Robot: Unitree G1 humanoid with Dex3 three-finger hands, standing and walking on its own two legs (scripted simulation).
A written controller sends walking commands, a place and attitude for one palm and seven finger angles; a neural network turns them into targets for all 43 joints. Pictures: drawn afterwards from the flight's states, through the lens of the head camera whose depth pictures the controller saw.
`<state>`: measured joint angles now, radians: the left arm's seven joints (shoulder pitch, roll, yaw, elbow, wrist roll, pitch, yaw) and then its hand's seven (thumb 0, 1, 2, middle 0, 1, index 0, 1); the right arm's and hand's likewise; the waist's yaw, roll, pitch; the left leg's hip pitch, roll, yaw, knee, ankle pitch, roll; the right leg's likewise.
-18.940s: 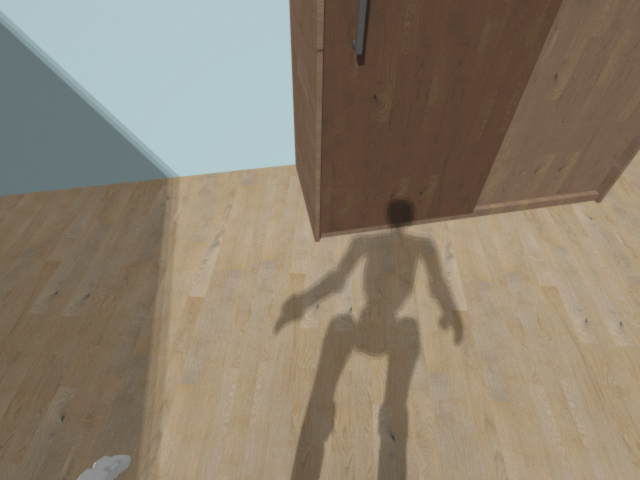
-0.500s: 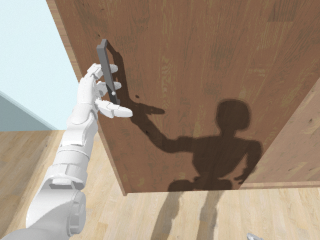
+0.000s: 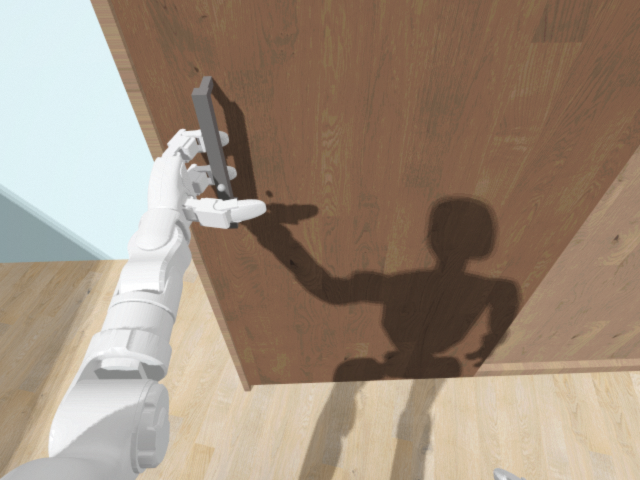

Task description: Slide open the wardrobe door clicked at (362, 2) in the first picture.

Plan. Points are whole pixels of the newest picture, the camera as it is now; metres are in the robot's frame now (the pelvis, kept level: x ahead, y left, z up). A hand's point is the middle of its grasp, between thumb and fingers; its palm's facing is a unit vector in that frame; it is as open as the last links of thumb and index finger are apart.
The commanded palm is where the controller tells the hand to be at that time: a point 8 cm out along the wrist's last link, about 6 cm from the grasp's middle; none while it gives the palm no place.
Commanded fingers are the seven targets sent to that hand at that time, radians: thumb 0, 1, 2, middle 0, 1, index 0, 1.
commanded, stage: grip the handle and tug to test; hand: left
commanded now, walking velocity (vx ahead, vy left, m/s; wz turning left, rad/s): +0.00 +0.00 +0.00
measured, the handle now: (220, 160) +0.49 +0.15 +0.15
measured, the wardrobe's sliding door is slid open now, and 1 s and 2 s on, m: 0.00 0.00 0.00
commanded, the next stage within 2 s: tug the door sideways, standing still in 1.14 s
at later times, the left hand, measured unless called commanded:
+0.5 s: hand (223, 185) +0.44 +0.14 +0.16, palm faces +0.06 -1.00 +0.02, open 6.4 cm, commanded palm +0.41 +0.18 +0.16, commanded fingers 0.00 0.90 0.90 -0.45 -1.40 -0.45 -1.40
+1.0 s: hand (226, 186) +0.43 +0.13 +0.16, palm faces +0.08 -1.00 +0.01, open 6.4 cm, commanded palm +0.39 +0.17 +0.16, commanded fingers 0.00 0.90 0.90 -0.45 -1.40 -0.45 -1.40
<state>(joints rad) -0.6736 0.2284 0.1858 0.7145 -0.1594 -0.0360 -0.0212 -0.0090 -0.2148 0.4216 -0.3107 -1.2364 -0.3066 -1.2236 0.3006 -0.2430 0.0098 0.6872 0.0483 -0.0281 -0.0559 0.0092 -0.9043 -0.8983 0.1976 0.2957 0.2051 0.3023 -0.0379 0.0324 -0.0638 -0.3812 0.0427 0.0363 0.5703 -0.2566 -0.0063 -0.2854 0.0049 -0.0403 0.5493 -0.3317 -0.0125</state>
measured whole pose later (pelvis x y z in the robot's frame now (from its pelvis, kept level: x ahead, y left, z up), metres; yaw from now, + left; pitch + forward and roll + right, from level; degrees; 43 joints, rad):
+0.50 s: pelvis +0.01 +0.00 +0.00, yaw +0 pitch +4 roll +0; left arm -0.63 0.21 0.19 0.64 -0.16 0.00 -0.01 0.01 0.63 0.78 -0.33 -1.34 -0.32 -1.33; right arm 0.30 -0.24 0.01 0.67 0.05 -0.01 -0.05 0.01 -0.90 -0.90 0.20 0.30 0.21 0.30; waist -0.03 0.03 -0.07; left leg -0.36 0.04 0.04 0.56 -0.27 0.00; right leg -0.27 0.00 -0.03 0.54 -0.34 -0.01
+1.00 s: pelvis +0.02 +0.00 +0.00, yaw -1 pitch +4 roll +0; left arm -0.58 0.21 0.18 0.57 -0.16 0.02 0.01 0.01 0.68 0.76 -0.28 -1.35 -0.27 -1.34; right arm 0.30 -0.24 0.00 0.66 0.05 -0.01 -0.05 0.01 -0.90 -0.90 0.20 0.30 0.21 0.30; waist -0.03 0.04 -0.08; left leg -0.34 0.04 0.05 0.55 -0.27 -0.01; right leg -0.25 0.01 -0.03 0.53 -0.34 -0.02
